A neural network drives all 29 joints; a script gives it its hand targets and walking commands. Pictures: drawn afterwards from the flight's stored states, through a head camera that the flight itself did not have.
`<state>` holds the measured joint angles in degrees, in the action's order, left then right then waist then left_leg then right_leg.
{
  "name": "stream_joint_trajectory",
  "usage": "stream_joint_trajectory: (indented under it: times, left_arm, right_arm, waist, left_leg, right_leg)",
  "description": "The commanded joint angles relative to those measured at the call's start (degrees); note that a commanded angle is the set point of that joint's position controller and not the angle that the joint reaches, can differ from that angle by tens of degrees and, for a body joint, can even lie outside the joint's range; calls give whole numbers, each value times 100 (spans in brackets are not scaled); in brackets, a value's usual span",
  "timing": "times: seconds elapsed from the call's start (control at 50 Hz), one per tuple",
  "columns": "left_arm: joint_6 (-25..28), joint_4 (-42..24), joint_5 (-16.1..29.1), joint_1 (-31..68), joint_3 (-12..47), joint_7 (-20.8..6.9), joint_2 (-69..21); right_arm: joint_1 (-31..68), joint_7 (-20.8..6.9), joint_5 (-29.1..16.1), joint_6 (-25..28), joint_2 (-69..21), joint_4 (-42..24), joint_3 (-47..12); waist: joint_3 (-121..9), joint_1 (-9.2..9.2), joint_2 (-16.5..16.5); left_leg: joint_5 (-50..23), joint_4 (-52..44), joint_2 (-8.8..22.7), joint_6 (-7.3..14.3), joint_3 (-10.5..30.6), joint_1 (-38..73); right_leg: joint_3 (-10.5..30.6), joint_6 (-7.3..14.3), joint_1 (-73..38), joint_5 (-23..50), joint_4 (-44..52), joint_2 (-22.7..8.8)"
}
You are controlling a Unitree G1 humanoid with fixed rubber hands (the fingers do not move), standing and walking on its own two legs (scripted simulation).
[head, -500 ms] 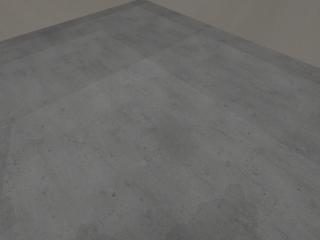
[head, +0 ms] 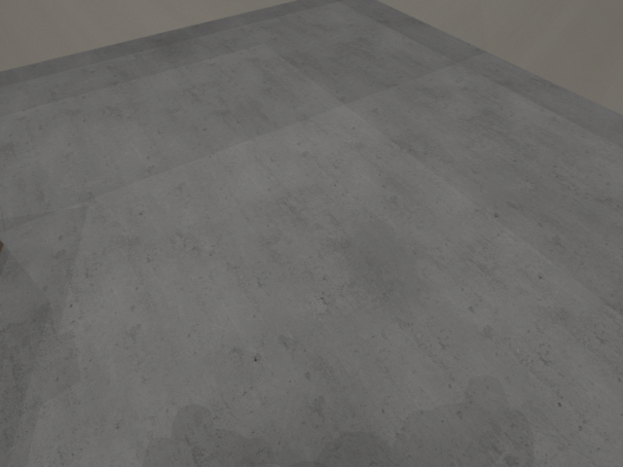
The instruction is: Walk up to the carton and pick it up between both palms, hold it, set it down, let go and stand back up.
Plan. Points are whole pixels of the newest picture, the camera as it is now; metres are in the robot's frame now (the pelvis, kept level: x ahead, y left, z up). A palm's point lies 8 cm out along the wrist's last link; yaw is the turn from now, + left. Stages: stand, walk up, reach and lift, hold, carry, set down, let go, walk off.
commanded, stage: walk up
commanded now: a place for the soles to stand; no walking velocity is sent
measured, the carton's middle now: out of the picture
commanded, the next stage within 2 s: none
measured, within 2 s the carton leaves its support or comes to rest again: neither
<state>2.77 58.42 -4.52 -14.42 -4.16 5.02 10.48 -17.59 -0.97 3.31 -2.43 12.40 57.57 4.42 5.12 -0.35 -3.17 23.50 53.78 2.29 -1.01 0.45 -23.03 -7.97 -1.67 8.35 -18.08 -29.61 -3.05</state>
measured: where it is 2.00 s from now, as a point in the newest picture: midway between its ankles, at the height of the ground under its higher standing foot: (116, 448)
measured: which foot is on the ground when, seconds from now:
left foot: up 0.00-0.14, down 0.16-0.52, up 0.54-0.92, down 0.94-1.00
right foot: down 0.00-0.16, up 0.18-0.50, down 0.52-0.94, up 0.96-1.00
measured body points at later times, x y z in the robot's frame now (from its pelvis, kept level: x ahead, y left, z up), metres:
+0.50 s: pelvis +0.08 +0.11 +0.00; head +0.11 +0.11 +0.45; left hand +0.15 +0.41 -0.09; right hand +0.17 -0.14 -0.14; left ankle +0.06 +0.21 -0.73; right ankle +0.21 +0.05 -0.72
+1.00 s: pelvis +0.14 +0.26 -0.02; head +0.12 +0.31 +0.42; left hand -0.05 +0.50 -0.16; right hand +0.44 +0.20 -0.10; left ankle +0.08 +0.38 -0.73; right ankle +0.21 +0.06 -0.70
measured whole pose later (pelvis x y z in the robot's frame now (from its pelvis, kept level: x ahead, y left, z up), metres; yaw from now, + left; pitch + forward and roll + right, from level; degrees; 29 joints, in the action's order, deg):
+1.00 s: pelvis +0.14 +0.26 -0.02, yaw +52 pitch -2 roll -1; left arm 1.9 41.2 -4.4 -21.0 -3.9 0.1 21.2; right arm -12.8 -4.6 1.5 1.7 15.0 39.0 3.1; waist 4.4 0.5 6.1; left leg 19.6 46.8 3.2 0.4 -2.9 -24.4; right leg -12.6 1.3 9.8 -30.1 -52.9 -16.5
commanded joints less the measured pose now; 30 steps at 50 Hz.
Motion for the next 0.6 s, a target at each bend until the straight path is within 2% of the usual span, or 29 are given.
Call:
stream_joint_trajectory:
  times: [0.0,0.02,0.04,0.06,0.08,0.1,0.12,0.14,0.16,0.18,0.2,0.22,0.24,0.26,0.28,0.3,0.32,0.34,0.36,0.4,0.42,0.44,0.46,0.48,0.5,0.52,0.54,0.56,0.58]
  left_arm:
    - [108,-476,-102,92,-280,-59,1220]
    - [98,-550,-111,161,-312,-82,1321]
    - [78,-661,-151,489,-350,-124,1481]
    - [46,-778,-148,671,-362,-158,1491]
    - [4,-895,-175,999,-383,-184,1671]
    - [-53,-1013,-159,1114,-324,-205,1437]
    - [-96,-1252,-105,955,-186,-260,1046]
    - [-131,-1612,84,926,-91,-349,833]
    - [-142,-1817,265,781,-47,-428,960]
    - [-119,-1877,394,801,-39,-462,1065]
    - [-76,-1900,435,683,6,-476,1108]
    - [12,-1906,386,618,-20,-476,1160]
    - [86,-1911,366,472,-38,-446,1182]
    - [119,-1907,355,411,-66,-436,1195]
    - [121,-1959,384,320,-62,-422,1216]
    - [103,-1998,389,298,-59,-412,1196]
    - [77,-2051,383,277,-46,-394,1175]
    - [55,-2071,386,203,-48,-391,1098]
    - [46,-2087,365,164,-35,-389,1004]
    - [64,-2035,346,-390,-44,-333,899]
    - [76,-2005,298,-612,-68,-293,998]
    - [80,-2001,243,-885,-117,-265,1153]
    - [103,-2028,170,-1175,-162,-217,1413]
    - [120,-2101,29,-1087,-261,-155,1804]
    - [108,-2236,114,-477,-299,-115,1899]
    - [131,-2304,210,112,-271,-94,1764]
    - [181,-2284,236,334,-265,-88,1669]
    - [230,-2215,245,266,-195,-125,1422]
    - [269,-2119,240,165,-187,-145,1338]
  right_arm:
    - [268,-334,42,-46,517,-866,151]
    - [268,-378,-5,-57,620,-966,165]
    - [-10,-409,-36,-55,622,-943,168]
    - [-287,-431,-75,-30,632,-894,159]
    - [-839,-448,-134,33,719,-753,187]
    - [-1413,-420,-136,106,872,-482,245]
    - [-1767,-335,-50,198,1376,-402,318]
    - [-1481,-308,-9,209,1768,-632,354]
    - [-1150,-241,-117,134,1844,-684,393]
    - [-949,-169,-184,117,2050,-766,434]
    - [-850,-128,-206,126,2041,-814,419]
    - [-526,-86,-204,156,1889,-934,365]
    - [-282,-20,-148,164,1781,-1033,398]
    - [-124,-5,-123,181,1639,-1129,395]
    - [-43,-40,-94,184,1464,-1259,394]
    - [15,-94,-79,177,1345,-1372,357]
    - [-80,-154,-68,150,1281,-1436,334]
    - [-64,-206,-53,120,1259,-1451,312]
    - [-4,-248,-71,93,1257,-1498,275]
    - [426,-338,-102,79,1251,-1683,232]
    - [562,-372,-116,76,1176,-1811,172]
    - [520,-390,-133,85,1088,-1870,106]
    - [364,-392,-113,77,1007,-1906,49]
    - [-62,-398,-70,49,807,-1913,27]
    - [-425,-383,95,-17,1011,-1834,150]
    - [-632,-412,138,-77,1225,-1699,282]
    - [-531,-454,174,-108,1325,-1735,331]
    - [-312,-485,216,-94,1376,-1740,344]
    - [-170,-518,215,-75,1239,-1704,315]
  waist:
    - [403,-51,1232]
    - [414,-59,1318]
    - [388,-257,1501]
    - [321,-407,1444]
    - [146,-778,1329]
    - [-38,-1065,326]
    - [114,-1296,-1592]
    - [495,-1188,-2324]
    - [584,-997,-2006]
    - [822,-879,-1782]
    - [835,-724,-1651]
    - [607,-551,-1470]
    - [190,-392,-1337]
    - [-19,-323,-1174]
    - [-165,-256,-912]
    - [-193,-225,-781]
    - [-162,-262,-658]
    - [-151,-194,-595]
    - [-264,-136,-375]
    - [-505,263,-56]
    - [-573,420,246]
    - [-710,627,695]
    - [-848,744,1326]
    - [-970,500,2032]
    - [-381,49,1618]
    - [11,-214,1265]
    - [185,-256,1159]
    - [355,-232,818]
    - [548,-217,659]
  left_leg:
    - [241,-35,982,36,448,-868]
    - [241,-202,959,55,295,-572]
    - [351,-607,946,68,122,-10]
    - [167,-887,748,112,-171,605]
    - [-331,-1346,524,189,-560,1486]
    - [-617,-1841,162,351,-708,2204]
    - [-123,-2854,223,621,131,2145]
    - [1041,-3798,704,1097,2155,1717]
    - [1974,-4653,1179,1636,3699,1130]
    - [1720,-4883,1430,2031,4261,858]
    - [1135,-4618,1406,2131,4117,1145]
    - [86,-4160,1321,2073,3639,1480]
    - [-711,-3760,1167,1864,3094,1687]
    - [-1435,-3537,1160,1796,3002,1557]
    - [-1837,-3482,1126,1727,2906,1227]
    - [-1798,-3518,1080,1676,2807,842]
    - [-1449,-3583,1011,1663,2857,576]
    - [-974,-3641,915,1607,2842,268]
    - [-472,-3579,769,1543,2778,-72]
    - [286,-3183,355,1200,2390,-1289]
    - [997,-2940,49,1013,2161,-1980]
    - [1436,-2463,-192,832,1922,-2406]
    - [1726,-1622,-436,639,1542,-2609]
    - [1140,84,-676,279,1022,-2225]
    - [691,944,-457,18,863,-2142]
    - [221,1330,-138,-141,698,-1970]
    - [139,1386,145,-195,820,-1847]
    - [-55,1377,273,-264,858,-1822]
    - [-189,1325,377,-274,808,-1785]
  right_leg:
    - [986,1540,-43,191,1354,-2130]
    - [788,1551,197,86,1314,-2114]
    - [437,1459,462,-23,1048,-1990]
    - [185,1356,938,-331,803,-1841]
    - [-202,1195,1411,-815,219,-1578]
    - [-620,1013,1785,-1311,-1094,-1014]
    - [-918,802,2401,-2192,-2914,-116]
    - [-222,593,3120,-2611,-3692,288]
    - [514,507,3083,-2407,-4178,353]
    - [673,472,3196,-2416,-4487,341]
    - [845,427,3408,-2186,-4409,190]
    - [988,337,3309,-1935,-4081,34]
    - [1013,251,2914,-1672,-3470,-74]
    - [1025,233,2596,-1448,-2879,-62]
    - [983,249,2109,-1260,-2495,31]
    - [912,252,1779,-1118,-2147,137]
    - [822,284,1526,-955,-1847,221]
    - [789,323,1206,-692,-1582,331]
    - [723,385,667,-346,-1275,429]
    - [657,511,-971,772,-534,455]
    - [623,558,-1789,1039,-376,387]
    - [751,619,-2331,920,-200,207]
    - [1516,711,-2494,140,447,-556]
    - [3407,999,-1804,-1842,1426,-2045]
    - [4241,1139,-687,-3181,2104,-2587]
    - [3968,1250,-94,-3239,2277,-2578]
    - [3865,1409,186,-2838,2102,-2545]
    - [3490,1292,431,-2314,2010,-2286]
    - [3025,1218,724,-1910,1994,-2147]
